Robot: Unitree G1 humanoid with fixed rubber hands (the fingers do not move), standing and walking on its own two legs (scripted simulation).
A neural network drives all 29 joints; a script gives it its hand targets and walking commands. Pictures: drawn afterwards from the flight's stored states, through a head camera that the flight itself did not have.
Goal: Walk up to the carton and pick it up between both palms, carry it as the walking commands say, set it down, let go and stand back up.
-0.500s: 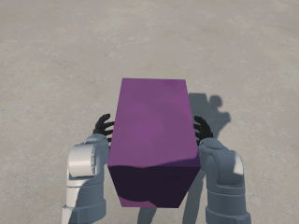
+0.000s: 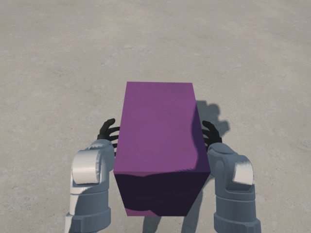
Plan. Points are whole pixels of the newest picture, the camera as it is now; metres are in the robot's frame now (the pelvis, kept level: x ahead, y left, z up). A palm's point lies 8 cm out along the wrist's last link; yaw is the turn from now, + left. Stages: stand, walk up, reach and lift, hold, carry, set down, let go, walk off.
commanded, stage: carry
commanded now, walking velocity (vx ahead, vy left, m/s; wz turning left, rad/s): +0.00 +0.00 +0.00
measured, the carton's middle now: (158, 152) +0.32 +0.00 +0.03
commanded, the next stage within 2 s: none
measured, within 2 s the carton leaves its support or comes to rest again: neither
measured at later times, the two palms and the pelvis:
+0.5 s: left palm (118, 163) +0.25 +0.10 +0.09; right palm (234, 170) +0.24 -0.16 +0.10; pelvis -0.04 -0.03 -0.01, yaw -1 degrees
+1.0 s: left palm (107, 188) +0.20 +0.11 +0.07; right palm (224, 186) +0.22 -0.14 +0.07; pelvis -0.08 -0.04 +0.00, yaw +5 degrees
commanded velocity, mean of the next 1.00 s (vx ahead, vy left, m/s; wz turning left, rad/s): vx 0.00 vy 0.00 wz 0.49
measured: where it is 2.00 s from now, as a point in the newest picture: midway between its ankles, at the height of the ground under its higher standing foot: outside the picture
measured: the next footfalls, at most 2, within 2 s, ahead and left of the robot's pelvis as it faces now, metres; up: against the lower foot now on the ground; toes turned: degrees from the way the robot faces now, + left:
right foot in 0.14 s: +0.03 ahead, -0.13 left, +0.00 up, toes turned -10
left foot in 0.50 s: +0.02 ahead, +0.05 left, +0.00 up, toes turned +13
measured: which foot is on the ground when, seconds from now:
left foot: down 0.00-0.26, up 0.28-0.48, down 0.50-0.88, up 0.90-1.00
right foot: up 0.00-0.12, down 0.14-0.54, up 0.56-0.86, down 0.88-1.00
